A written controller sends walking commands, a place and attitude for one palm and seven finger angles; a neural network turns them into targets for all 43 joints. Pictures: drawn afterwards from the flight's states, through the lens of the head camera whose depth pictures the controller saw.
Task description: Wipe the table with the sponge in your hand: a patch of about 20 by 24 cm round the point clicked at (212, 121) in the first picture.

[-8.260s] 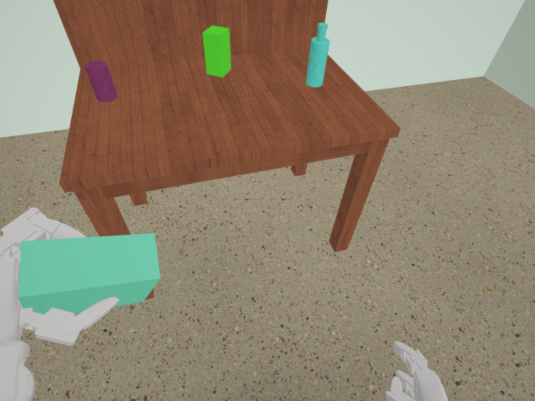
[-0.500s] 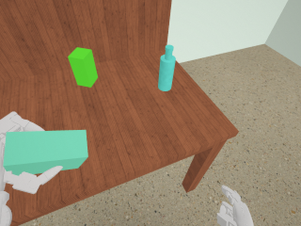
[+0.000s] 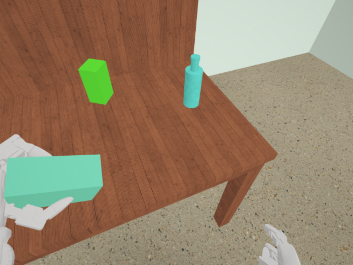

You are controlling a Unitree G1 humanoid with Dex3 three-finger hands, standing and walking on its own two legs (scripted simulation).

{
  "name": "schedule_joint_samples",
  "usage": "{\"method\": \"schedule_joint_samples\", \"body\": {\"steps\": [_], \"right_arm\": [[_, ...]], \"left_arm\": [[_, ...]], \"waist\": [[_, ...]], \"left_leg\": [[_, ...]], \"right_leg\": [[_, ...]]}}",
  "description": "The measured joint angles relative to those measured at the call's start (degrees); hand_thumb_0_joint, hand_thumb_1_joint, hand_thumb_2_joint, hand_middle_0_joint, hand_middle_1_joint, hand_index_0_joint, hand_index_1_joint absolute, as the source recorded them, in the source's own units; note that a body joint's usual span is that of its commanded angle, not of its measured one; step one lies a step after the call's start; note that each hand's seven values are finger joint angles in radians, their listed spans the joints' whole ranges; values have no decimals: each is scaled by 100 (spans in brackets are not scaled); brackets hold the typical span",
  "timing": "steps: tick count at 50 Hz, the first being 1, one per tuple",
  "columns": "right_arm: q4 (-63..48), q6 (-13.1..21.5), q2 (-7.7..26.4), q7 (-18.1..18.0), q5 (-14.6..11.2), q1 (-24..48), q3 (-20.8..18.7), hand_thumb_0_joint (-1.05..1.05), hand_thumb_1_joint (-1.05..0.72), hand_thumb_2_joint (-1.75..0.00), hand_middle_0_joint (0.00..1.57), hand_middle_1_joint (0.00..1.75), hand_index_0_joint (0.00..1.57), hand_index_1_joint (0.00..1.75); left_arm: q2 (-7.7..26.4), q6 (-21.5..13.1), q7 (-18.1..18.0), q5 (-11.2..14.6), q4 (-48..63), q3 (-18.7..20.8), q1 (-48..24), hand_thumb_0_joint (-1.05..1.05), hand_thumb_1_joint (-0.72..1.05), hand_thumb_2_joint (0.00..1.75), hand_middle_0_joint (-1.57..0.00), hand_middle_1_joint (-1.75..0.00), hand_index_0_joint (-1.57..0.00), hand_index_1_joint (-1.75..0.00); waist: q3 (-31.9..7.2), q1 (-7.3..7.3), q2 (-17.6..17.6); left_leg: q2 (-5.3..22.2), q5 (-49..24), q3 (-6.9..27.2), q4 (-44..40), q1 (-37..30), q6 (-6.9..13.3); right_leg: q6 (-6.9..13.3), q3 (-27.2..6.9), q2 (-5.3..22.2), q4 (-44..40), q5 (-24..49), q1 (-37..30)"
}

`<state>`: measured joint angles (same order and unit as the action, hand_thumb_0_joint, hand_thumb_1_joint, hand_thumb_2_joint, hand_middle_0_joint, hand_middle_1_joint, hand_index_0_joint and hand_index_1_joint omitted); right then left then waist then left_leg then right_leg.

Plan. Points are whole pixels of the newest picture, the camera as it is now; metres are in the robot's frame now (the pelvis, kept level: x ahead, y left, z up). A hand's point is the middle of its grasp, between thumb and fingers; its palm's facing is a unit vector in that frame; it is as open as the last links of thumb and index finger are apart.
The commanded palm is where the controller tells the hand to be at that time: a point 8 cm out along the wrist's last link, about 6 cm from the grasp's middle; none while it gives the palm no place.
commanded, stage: shuffle to correct the standing spot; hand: left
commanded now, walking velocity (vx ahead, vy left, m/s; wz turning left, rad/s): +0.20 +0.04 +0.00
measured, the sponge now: (70, 181) +0.23 +0.20 +0.14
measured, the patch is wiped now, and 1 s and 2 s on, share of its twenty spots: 0.00 0.00 0.00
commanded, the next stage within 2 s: come to a stop and stand still in 0.64 s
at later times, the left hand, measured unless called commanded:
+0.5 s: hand (41, 178) +0.22 +0.24 +0.16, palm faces +0.37 -0.84 -0.40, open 9.8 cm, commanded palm +0.16 +0.28 +0.19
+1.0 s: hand (44, 162) +0.25 +0.24 +0.17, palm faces +0.34 -0.85 -0.39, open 9.8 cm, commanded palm +0.17 +0.28 +0.19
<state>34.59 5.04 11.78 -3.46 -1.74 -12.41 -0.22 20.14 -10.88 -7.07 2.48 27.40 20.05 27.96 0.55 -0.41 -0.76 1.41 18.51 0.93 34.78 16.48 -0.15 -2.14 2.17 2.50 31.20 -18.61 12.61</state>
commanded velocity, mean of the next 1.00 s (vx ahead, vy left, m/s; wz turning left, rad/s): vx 0.14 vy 0.03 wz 0.00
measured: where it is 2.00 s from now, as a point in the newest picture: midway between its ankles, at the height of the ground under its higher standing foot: outside the picture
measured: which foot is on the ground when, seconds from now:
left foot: down 0.00-1.00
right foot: down 0.00-1.00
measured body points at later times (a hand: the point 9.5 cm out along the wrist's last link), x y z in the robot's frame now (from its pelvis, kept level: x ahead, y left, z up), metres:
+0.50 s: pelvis +0.01 +0.00 +0.00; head +0.02 +0.00 +0.45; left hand +0.19 +0.28 +0.19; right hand +0.18 -0.24 -0.08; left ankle +0.00 +0.12 -0.73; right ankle -0.02 -0.15 -0.73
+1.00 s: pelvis +0.00 +0.01 +0.00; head +0.04 +0.02 +0.45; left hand +0.22 +0.29 +0.19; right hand +0.16 -0.22 -0.07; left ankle +0.00 +0.12 -0.73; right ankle -0.02 -0.13 -0.72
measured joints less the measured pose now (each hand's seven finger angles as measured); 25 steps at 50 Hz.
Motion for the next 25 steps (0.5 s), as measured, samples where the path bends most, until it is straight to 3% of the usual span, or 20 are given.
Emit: {"method": "schedule_joint_samples", "body": {"steps": [25], "right_arm": [[-47,31,-30,24,-6,74,9,1,-90,-90,20,30,20,30]], "left_arm": [[57,-18,0,11,80,18,6,1,-46,101,-80,-134,-77,-134]], "waist": [[41,5,7]], "left_leg": [[-7,44,24,18,8,-14]], "right_leg": [[6,25,7,34,-64,4]]}}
